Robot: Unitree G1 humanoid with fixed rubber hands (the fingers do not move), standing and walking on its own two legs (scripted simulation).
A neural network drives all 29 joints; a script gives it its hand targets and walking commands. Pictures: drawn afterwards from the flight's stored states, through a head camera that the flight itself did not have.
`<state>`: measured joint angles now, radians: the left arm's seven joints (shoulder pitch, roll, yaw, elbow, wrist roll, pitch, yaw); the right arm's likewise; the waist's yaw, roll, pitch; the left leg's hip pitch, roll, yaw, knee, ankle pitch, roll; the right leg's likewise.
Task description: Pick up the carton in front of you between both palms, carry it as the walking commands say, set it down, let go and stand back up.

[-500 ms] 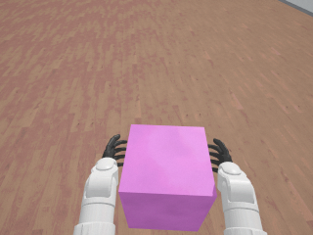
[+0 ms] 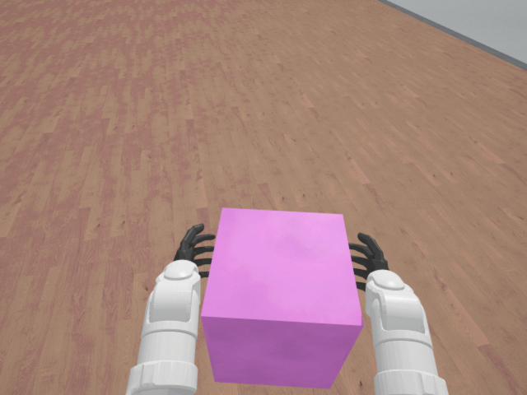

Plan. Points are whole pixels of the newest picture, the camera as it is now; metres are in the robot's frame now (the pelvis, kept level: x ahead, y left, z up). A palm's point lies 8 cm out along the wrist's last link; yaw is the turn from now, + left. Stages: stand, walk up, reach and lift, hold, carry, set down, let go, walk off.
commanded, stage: hold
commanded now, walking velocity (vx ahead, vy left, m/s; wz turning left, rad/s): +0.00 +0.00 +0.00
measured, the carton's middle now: (277, 300) +0.30 +0.00 -0.04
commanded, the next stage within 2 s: set down in 0.52 s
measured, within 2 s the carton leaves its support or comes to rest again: neither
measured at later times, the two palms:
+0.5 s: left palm (179, 260) +0.31 +0.16 +0.05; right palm (367, 271) +0.30 -0.14 +0.05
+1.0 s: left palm (192, 267) +0.36 +0.16 -0.05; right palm (346, 278) +0.35 -0.13 -0.05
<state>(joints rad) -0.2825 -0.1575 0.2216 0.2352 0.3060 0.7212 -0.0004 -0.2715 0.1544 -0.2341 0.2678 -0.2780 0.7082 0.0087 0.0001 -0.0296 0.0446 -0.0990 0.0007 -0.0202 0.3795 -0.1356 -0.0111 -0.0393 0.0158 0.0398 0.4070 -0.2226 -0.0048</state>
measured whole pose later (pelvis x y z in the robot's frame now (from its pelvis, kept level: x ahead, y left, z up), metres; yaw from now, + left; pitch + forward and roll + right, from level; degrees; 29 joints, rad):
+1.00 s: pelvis -0.01 +0.00 -0.02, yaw +0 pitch +8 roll -1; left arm -0.62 -0.16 0.51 0.55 0.46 0.35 -0.08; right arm -0.57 0.24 -0.52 0.51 -0.45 0.36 0.00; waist 0.01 -0.03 0.13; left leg -0.57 -0.02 -0.07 0.65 -0.21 -0.01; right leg -0.51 0.05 0.06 0.67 -0.30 0.00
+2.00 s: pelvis -0.07 +0.01 -0.28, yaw -4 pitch +47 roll -3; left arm -1.14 0.07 0.45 0.71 0.23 0.29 0.01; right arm -1.08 0.03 -0.48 0.66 -0.18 0.29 -0.11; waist 0.04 -0.03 -0.08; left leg -2.09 -0.08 -0.10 1.72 -0.44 -0.04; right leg -2.02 0.14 0.06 1.75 -0.56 0.06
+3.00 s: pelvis -0.08 +0.01 -0.40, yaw -5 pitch +37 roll -1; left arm -1.41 0.29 0.36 0.99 0.08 0.21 -0.01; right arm -1.41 -0.14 -0.31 0.96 -0.01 0.20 -0.17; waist 0.07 -0.05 0.32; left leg -2.26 -0.05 -0.06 2.16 -0.54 -0.05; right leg -2.20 0.19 0.04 2.20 -0.64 0.07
